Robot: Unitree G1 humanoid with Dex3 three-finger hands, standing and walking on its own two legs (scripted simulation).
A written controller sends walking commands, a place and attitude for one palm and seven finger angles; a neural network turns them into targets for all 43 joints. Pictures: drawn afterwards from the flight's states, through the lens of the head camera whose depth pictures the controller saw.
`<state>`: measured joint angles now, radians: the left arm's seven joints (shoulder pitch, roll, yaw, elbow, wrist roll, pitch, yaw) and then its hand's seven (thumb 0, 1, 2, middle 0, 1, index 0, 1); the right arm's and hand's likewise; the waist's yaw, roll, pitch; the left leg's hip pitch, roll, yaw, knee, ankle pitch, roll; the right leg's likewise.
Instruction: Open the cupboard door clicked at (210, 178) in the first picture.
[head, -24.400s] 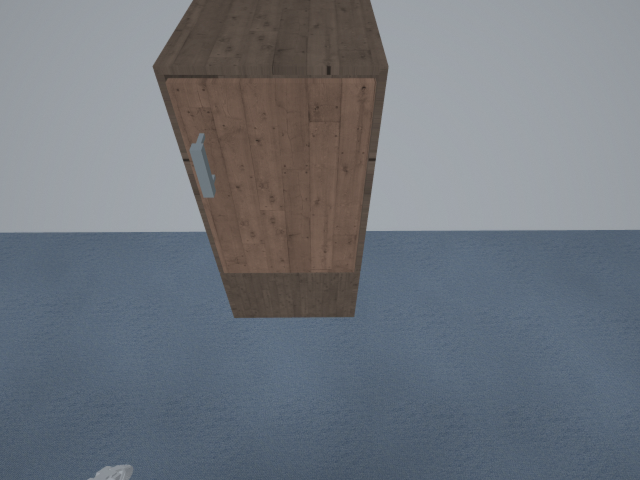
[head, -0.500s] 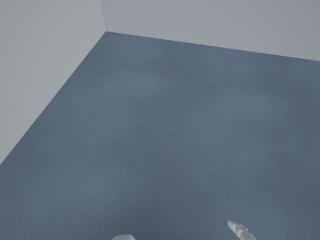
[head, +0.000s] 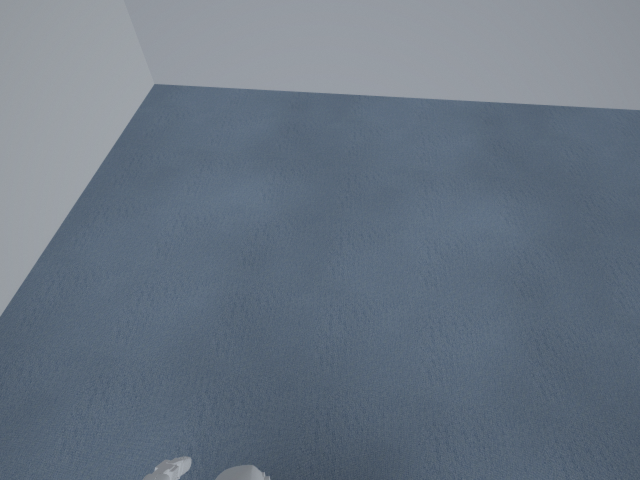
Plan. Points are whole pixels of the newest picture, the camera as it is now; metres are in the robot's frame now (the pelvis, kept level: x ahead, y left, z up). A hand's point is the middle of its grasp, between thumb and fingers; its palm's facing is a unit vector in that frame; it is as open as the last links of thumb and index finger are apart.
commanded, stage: turn to face it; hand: left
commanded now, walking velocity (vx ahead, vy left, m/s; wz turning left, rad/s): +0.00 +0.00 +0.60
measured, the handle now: out of the picture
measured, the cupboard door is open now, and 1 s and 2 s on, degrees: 49 49 49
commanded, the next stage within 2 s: none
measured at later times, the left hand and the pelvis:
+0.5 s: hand out of the picture +0.13 +0.21 -0.16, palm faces +0.27 -0.92 -0.27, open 7.4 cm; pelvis +0.08 -0.02 -0.01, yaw +15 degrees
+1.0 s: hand out of the picture +0.01 +0.14 -0.19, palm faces +0.60 -0.76 -0.24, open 7.4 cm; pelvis +0.10 -0.05 -0.02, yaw +36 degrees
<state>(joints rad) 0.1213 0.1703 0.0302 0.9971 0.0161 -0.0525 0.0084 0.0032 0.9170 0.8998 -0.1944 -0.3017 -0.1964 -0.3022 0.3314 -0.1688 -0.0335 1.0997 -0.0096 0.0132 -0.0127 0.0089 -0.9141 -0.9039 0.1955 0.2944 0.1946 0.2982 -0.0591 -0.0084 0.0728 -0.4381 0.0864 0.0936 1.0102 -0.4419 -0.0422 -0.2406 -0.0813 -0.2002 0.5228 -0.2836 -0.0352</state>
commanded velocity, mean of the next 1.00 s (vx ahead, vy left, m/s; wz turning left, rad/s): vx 0.00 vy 0.00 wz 0.60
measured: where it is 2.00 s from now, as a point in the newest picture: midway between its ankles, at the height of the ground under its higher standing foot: outside the picture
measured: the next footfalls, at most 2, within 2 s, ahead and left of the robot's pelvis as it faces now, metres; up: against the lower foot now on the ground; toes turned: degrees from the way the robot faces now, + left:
left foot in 0.18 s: +0.15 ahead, +0.12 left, +0.00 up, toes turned +14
right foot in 0.54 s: +0.16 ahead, -0.16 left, +0.00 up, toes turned +15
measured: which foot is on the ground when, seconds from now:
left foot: up 0.00-0.16, down 0.18-0.54, up 0.56-0.90, down 0.92-1.00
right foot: down 0.00-0.18, up 0.20-0.52, down 0.54-0.90, up 0.92-1.00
